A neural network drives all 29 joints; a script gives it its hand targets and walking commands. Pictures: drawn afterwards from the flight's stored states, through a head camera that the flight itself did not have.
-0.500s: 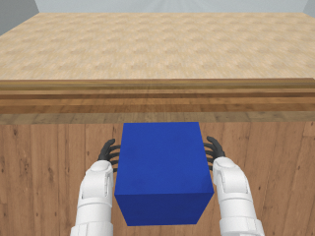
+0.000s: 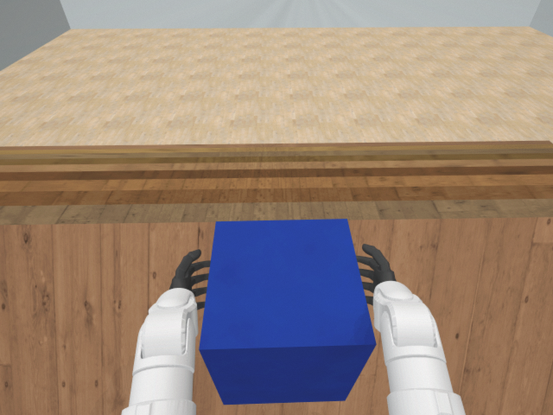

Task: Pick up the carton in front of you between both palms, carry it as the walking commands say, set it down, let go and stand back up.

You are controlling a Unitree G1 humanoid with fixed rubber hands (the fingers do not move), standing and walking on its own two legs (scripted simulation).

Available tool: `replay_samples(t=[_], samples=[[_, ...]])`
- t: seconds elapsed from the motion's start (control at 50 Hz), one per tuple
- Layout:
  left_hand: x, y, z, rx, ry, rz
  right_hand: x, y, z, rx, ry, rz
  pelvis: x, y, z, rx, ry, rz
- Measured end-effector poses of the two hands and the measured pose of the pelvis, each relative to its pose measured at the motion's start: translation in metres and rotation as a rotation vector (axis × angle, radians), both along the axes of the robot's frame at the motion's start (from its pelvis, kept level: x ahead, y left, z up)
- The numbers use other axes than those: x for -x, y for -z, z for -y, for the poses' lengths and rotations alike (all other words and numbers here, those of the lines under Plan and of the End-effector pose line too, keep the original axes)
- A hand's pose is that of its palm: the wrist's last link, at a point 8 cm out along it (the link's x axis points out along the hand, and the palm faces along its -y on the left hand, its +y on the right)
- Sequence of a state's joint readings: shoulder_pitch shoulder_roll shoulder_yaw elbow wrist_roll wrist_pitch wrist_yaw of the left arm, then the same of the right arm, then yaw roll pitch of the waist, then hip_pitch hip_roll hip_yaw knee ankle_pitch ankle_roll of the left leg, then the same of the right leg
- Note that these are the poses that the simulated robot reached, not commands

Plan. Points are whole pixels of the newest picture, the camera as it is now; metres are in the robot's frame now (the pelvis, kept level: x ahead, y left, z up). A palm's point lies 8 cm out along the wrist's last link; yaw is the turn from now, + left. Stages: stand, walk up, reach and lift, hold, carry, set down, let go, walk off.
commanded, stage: carry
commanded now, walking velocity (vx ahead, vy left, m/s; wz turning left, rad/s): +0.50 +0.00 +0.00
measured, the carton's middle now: (283, 315) +0.29 +0.00 -0.03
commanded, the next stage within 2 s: none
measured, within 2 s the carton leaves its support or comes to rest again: neither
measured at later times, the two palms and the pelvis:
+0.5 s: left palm (195, 219) +0.41 +0.15 +0.08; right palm (370, 218) +0.41 -0.15 +0.08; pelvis +0.17 +0.00 -0.01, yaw -3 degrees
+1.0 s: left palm (242, 138) +0.70 +0.09 +0.07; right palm (365, 134) +0.72 -0.21 +0.07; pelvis +0.46 -0.07 +0.00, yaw +0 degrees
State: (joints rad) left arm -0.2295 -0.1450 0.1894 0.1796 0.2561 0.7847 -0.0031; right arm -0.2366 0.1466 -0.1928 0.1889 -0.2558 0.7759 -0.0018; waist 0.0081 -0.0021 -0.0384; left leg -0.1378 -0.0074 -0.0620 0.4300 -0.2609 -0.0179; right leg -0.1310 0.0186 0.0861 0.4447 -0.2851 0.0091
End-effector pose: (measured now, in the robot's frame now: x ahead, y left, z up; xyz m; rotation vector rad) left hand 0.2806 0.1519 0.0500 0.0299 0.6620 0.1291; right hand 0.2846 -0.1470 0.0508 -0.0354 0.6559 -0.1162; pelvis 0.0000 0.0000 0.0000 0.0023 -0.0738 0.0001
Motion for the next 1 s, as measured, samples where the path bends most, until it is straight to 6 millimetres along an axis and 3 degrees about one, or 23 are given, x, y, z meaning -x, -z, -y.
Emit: replay_samples(t=[0.12, 0.2, 0.26, 0.34, 0.44, 0.56, 0.7, 0.84, 0.92, 1.0], samples=[[-0.021, -0.015, 0.013, 0.019, -0.001, 0.056, -0.015, -0.012, 0.013, -0.022, 0.031, 0.056, -0.016, 0.006, 0.008, 0.001, 0.033, -0.076], [-0.041, -0.027, 0.028, 0.028, 0.004, 0.066, -0.03, -0.022, 0.027, -0.043, 0.059, 0.066, -0.038, 0.007, 0.018, 0.004, 0.002, -0.116], [-0.054, -0.034, 0.028, 0.04, -0.009, 0.04, -0.046, -0.032, 0.028, -0.061, 0.067, 0.041, -0.058, 0.0, 0.019, -0.016, -0.007, -0.147], [-0.075, -0.042, 0.016, 0.053, -0.04, 0.04, -0.074, -0.042, 0.016, -0.068, 0.05, 0.039, -0.09, -0.003, 0.013, -0.031, -0.003, -0.171], [-0.108, -0.036, 0.0, 0.079, -0.059, 0.056, -0.11, -0.038, -0.001, -0.053, 0.04, 0.055, -0.14, 0.012, 0.0, -0.034, 0.029, -0.168], [-0.163, -0.04, 0.012, 0.082, -0.005, -0.029, -0.143, -0.038, 0.011, -0.075, 0.118, -0.025, -0.197, 0.0, -0.003, -0.003, 0.05, -0.174], [-0.252, -0.048, 0.038, 0.084, 0.029, 0.002, -0.224, -0.048, 0.037, -0.081, 0.152, 0.008, -0.279, 0.0, 0.016, 0.01, 0.046, -0.165], [-0.347, -0.026, 0.064, 0.054, -0.015, 0.014, -0.335, -0.02, 0.064, -0.11, 0.107, 0.014, -0.379, 0.027, 0.052, 0.024, 0.021, -0.137], [-0.382, -0.016, 0.066, 0.058, -0.066, -0.072, -0.384, -0.013, 0.066, -0.099, 0.063, -0.075, -0.42, 0.014, 0.065, 0.011, -0.007, -0.153], [-0.42, -0.024, 0.065, 0.057, -0.103, -0.081, -0.432, -0.019, 0.065, -0.092, 0.025, -0.085, -0.465, -0.001, 0.072, -0.008, -0.008, -0.163]])
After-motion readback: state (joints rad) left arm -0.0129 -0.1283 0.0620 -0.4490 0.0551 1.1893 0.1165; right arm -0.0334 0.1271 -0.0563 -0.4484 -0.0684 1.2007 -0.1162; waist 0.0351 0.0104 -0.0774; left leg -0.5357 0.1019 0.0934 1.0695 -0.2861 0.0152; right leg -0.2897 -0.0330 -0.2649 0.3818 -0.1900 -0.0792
